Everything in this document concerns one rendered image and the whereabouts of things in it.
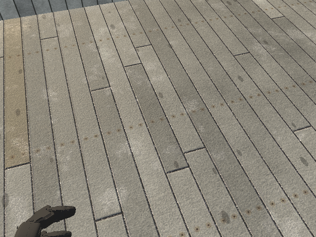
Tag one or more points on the left robot hand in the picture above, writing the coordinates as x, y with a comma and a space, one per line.
43, 218

